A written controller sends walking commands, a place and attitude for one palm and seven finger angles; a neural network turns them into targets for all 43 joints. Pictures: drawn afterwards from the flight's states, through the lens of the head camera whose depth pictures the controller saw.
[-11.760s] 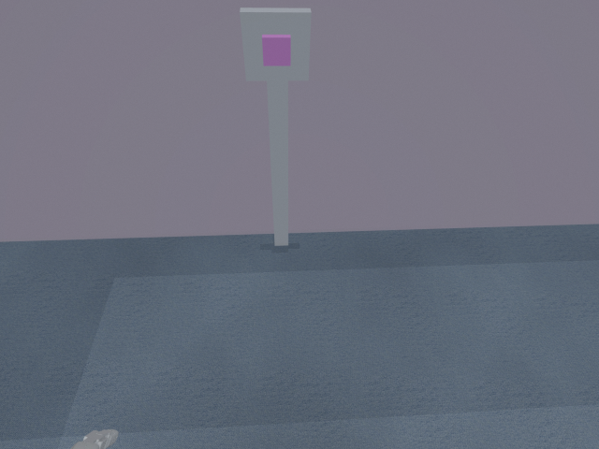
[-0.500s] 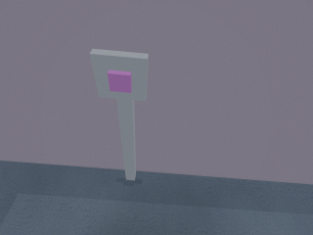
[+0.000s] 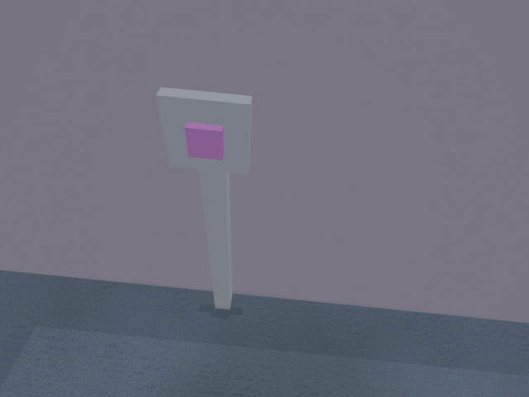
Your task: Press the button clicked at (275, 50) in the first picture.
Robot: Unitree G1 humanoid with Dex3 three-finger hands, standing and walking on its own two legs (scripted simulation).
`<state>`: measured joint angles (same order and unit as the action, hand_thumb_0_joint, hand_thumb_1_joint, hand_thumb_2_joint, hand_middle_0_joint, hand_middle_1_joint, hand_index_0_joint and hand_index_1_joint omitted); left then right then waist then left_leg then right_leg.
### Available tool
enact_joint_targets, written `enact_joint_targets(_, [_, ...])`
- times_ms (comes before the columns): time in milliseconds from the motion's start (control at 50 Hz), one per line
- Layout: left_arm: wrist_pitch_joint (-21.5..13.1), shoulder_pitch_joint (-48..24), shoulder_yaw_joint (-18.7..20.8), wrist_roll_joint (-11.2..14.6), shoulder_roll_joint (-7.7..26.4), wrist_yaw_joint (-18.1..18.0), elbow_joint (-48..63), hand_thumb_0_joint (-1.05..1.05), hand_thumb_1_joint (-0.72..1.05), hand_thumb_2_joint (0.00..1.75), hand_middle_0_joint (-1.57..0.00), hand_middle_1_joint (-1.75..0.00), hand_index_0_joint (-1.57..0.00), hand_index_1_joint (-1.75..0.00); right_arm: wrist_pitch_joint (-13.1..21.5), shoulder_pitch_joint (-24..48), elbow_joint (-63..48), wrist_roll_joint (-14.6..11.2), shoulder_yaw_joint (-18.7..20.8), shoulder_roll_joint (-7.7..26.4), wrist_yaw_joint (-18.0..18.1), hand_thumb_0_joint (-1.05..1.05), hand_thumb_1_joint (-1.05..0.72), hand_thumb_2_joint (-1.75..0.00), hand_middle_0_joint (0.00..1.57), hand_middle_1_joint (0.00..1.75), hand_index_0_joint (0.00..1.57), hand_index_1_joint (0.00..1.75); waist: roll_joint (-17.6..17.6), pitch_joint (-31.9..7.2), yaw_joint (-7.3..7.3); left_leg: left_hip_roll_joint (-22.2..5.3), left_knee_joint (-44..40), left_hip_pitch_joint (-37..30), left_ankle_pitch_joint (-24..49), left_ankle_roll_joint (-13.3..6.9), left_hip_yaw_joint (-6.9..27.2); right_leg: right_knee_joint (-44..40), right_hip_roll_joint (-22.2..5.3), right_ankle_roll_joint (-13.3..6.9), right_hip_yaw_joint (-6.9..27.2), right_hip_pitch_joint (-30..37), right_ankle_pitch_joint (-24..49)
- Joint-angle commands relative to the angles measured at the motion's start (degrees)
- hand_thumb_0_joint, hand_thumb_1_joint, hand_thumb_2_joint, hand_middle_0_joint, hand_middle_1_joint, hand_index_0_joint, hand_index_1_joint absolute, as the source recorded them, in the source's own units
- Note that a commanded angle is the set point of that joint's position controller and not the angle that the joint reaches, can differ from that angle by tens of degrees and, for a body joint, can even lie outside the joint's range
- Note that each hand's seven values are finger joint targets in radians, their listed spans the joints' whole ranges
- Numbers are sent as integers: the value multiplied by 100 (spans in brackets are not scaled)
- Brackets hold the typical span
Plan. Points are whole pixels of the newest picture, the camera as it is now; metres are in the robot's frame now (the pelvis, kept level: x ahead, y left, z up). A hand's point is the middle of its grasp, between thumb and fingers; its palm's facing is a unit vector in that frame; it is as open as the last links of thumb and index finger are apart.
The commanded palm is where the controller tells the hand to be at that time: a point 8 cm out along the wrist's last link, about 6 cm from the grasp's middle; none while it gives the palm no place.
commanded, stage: shuffle to correct the standing spot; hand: left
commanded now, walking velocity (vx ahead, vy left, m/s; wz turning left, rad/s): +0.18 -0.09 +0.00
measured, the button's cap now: (205, 140) +0.55 +0.16 +0.09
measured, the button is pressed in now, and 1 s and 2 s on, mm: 0 0 0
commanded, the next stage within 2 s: come to a stop and stand still in 0.04 s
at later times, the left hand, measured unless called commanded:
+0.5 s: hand out of the picture +0.07 +0.15 -0.17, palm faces +0.03 -0.98 -0.20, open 7.3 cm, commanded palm none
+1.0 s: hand out of the picture +0.02 +0.22 -0.16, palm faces +0.04 -0.97 -0.24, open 7.4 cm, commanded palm none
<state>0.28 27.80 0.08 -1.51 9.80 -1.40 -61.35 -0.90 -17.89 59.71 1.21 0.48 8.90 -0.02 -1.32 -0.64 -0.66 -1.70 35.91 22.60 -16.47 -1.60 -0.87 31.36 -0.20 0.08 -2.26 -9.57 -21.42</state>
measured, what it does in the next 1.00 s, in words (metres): stands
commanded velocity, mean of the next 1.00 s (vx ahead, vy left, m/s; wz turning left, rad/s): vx -0.03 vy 0.02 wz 0.00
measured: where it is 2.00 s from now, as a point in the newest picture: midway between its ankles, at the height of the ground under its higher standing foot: outside the picture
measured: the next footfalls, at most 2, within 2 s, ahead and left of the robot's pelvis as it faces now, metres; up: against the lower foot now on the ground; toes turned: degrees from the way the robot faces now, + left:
left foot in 1.72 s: -0.09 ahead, +0.12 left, +0.00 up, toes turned +4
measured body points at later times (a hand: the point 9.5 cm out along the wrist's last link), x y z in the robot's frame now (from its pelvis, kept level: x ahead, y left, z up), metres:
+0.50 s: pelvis +0.05 -0.02 +0.00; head +0.06 -0.01 +0.45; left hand +0.07 +0.20 -0.16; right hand +0.05 -0.25 -0.15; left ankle +0.06 +0.10 -0.73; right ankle +0.02 -0.11 -0.73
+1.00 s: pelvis -0.02 +0.03 +0.00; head -0.03 +0.03 +0.45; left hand +0.02 +0.27 -0.14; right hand +0.06 -0.21 -0.14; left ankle +0.06 +0.10 -0.73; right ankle +0.02 -0.11 -0.73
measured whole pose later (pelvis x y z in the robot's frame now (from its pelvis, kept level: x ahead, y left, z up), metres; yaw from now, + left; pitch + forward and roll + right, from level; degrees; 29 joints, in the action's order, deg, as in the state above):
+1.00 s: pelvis -0.02 +0.03 +0.00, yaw +1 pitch -2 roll -1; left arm 1.5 18.2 0.5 -2.0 11.3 -2.1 -53.2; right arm -1.9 -14.1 52.8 1.6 0.6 10.6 -0.3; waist 1.2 -0.1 0.0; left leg 1.1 31.4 19.6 -10.6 -4.1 -3.9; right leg 32.5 -1.7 -0.2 -2.9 -15.5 -17.1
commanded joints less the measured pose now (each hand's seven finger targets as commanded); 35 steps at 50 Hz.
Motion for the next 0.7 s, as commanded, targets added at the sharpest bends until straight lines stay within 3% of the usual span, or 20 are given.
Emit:
enact_joint_targets(0, [-144, 104, 140, 27, 553, -5, 169, 0, 90, 90, -20, -30, -20, -30, 264, -256, -229, -17, 112, 438, 60, 0, -90, -90, 20, 30, 20, 30, -5, 800, 264, -160, -460, -650, -351, -65, -85, -888, -662, -593, 693, -1342, -791])
enact_joint_targets(20, [-139, 139, 129, 20, 459, 9, 172, 0, 90, 90, -20, -30, -20, -30, 284, -465, -119, -8, 156, 591, 69, 0, -90, -90, 20, 30, 20, 30, 525, 750, 280, -480, -853, -852, -534, -188, 438, -387, -340, -466, 343, -1470, -759])
enact_joint_targets(60, [-129, 177, 103, -21, 199, 32, 232, 0, 90, 90, -20, -30, -20, -30, 264, -894, 3, 31, 304, 1022, 125, 0, -90, -90, 20, 30, 20, 30, 1653, 724, 340, -1451, -2090, -967, -1858, -732, 2095, 1086, 183, -259, -394, -1945, -933])
enact_joint_targets(80, [-126, 1, 99, -41, 182, 46, 295, 0, 90, 90, -20, -30, -20, -30, 269, -910, -1, 33, 336, 1052, 144, 0, -90, -90, 20, 30, 20, 30, 1646, 784, 355, -1705, -2370, -934, -1947, -1022, 2522, 1784, 72, -297, -239, -2233, -1035])
enact_joint_targets(100, [-154, -196, 115, -38, 140, 69, 369, 0, 90, 90, -20, -30, -20, -30, 289, -821, -34, 37, 335, 1011, 147, 0, -90, -90, 20, 30, 20, 30, 1300, 748, 321, -1819, -2387, -763, -1651, -1170, 2525, 2109, -129, -336, -22, -2244, -1003])
enact_joint_targets(140, [-209, -148, 151, -22, 0, 109, 358, 0, 90, 90, -20, -30, -20, -30, 325, -464, -119, 45, 306, 861, 157, 0, -90, -90, 20, 30, 20, 30, 975, 408, 111, -1717, -2133, -435, -717, -1079, 1900, 1574, -289, -290, 56, -1603, -883])
enact_joint_targets(180, [-247, 448, 126, 15, -236, 77, 47, 0, 90, 90, -20, -30, -20, -30, 298, -60, -143, 6, 192, 650, 182, 0, -90, -90, 20, 30, 20, 30, 734, 120, -264, -1079, -1412, 155, -71, -630, 855, -86, -87, -105, -239, -86, 297])
enact_joint_targets(200, [-274, 595, 134, 15, -70, 25, -62, 0, 90, 90, -20, -30, -20, -30, 298, -53, -124, -44, 137, 398, 173, 0, -90, -90, 20, 30, 20, 30, 172, 86, -316, -654, -878, 495, -79, -331, 395, -712, -279, -48, 110, 445, 725])
enact_joint_targets(220, [-316, 535, 166, 25, 268, -43, -56, 0, 90, 90, -20, -30, -20, -30, 293, -11, -191, -85, 48, 93, 165, 0, -90, -90, 20, 30, 20, 30, -845, 201, -248, -173, -325, 780, -311, 6, -162, -1244, -1067, -207, 1048, 526, 1187])
enact_joint_targets(240, [-308, 285, 172, 45, 515, -51, 34, 0, 90, 90, -20, -30, -20, -30, 273, -44, -228, -82, 18, -3, 142, 0, -90, -90, 20, 30, 20, 30, -925, 190, -97, -87, -128, 415, -684, 132, -343, -1534, -1744, -502, 1438, 50, 1639])
enact_joint_targets(260, [-337, 10, 159, 45, 496, -60, 76, 0, 90, 90, -20, -30, -20, -30, 230, 38, -119, -46, 21, -13, 154, 0, -90, -90, 20, 30, 20, 30, -833, 425, -52, -134, 72, 81, -617, 172, -258, -1509, -1714, -563, 1376, -371, 2638])
enact_joint_targets(320, [-334, -312, 140, 46, 500, -132, 101, 0, 90, 90, -20, -30, -20, -30, 199, -318, 132, -90, 42, 45, 193, 0, -90, -90, 20, 30, 20, 30, -738, 356, 58, -189, -177, -81, -173, 190, -273, -734, -1389, -429, 660, 320, 5499])
enact_joint_targets(360, [-259, -225, 157, 66, 529, -185, 100, 0, 90, 90, -20, -30, -20, -30, 166, -325, 120, -113, 52, 55, 223, 0, -90, -90, 20, 30, 20, 30, -573, 93, -22, -146, -348, -152, 192, 194, -336, -383, -1349, -344, 523, 737, 6299])
enact_joint_targets(420, [-127, -341, 235, 44, 614, -199, 249, 0, 90, 90, -20, -30, -20, -30, 72, -180, 26, -84, 126, 225, 233, 0, -90, -90, 20, 30, 20, 30, -421, 208, -45, -241, -436, -506, 1343, 186, -338, -278, -1285, -462, 473, 356, 5537])
enact_joint_targets(500, [-23, -683, 292, 58, 636, -163, 550, 0, 90, 90, -20, -30, -20, -30, 34, -77, -158, -47, 206, 495, 226, 0, -90, -90, 20, 30, 20, 30, 324, -11, 24, -617, -480, -1177, 2982, -24, -23, -75, -892, -327, 223, -353, 3237])
enact_joint_targets(580, [20, -745, 223, 36, 409, -121, 627, 0, 90, 90, -20, -30, -20, -30, 59, 235, -370, -20, 220, 658, 184, 0, -90, -90, 20, 30, 20, 30, 502, 70, -58, -842, -1114, -664, 1730, -308, 423, -230, -484, -144, 97, -333, 1114])
enact_joint_targets(600, [-85, -299, 157, 67, 575, -311, 435, 0, 90, 90, -20, -30, -20, -30, 158, 841, -762, -136, 237, 805, 188, 0, -90, -90, 20, 30, 20, 30, 615, -24, -228, -729, 254, -970, 2177, -7, -21, -789, -956, -131, 786, -544, 3268])
enact_joint_targets(620, [-192, -607, 207, 33, 829, -301, 560, 0, 90, 90, -20, -30, -20, -30, 146, 591, -951, -111, 162, 588, 133, 0, -90, -90, 20, 30, 20, 30, 186, -338, 94, -368, 314, -605, 1291, 152, -183, -592, -1449, -366, 1119, 27, 4533])
enact_joint_targets(640, [-253, -848, 220, 29, 925, -281, 751, 0, 90, 90, -20, -30, -20, -30, 112, 200, -899, -72, 130, 419, 104, 0, -90, -90, 20, 30, 20, 30, -494, -821, 215, -211, -23, -508, 47, 121, -102, -331, -1601, -614, 1057, 497, 4551])
enact_joint_targets(680, [-193, -1085, 234, 28, 902, -251, 957, 0, 90, 90, -20, -30, -20, -30, 101, 165, -902, -60, 159, 504, 85, 0, -90, -90, 20, 30, 20, 30, -378, -703, 204, -83, -569, -857, 544, 79, -116, -133, -1264, -628, 710, 248, 3613])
